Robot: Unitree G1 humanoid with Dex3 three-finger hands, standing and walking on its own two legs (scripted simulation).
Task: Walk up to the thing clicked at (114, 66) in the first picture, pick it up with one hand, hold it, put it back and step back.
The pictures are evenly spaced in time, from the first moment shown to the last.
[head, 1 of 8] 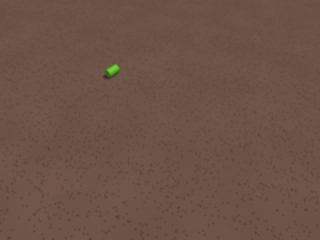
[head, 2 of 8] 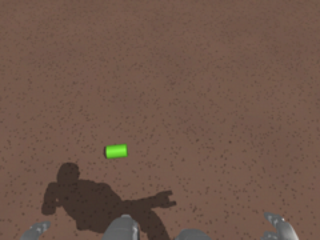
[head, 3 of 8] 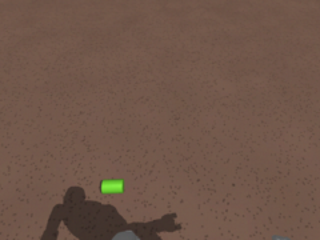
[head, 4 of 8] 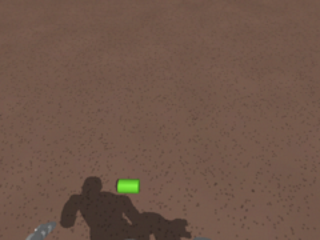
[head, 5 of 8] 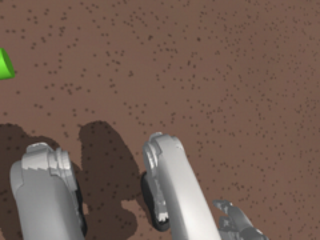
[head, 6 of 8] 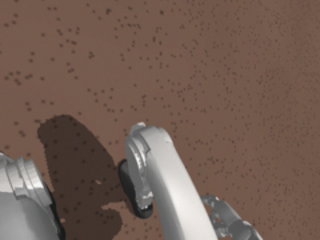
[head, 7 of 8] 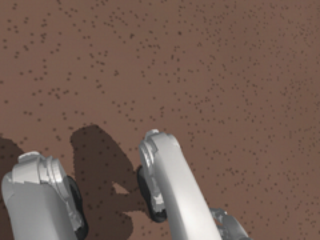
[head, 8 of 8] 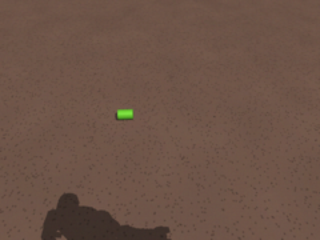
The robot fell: no
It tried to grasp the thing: no
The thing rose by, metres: 0.00
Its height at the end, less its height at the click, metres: +0.00
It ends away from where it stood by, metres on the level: 0.02
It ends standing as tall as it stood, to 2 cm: yes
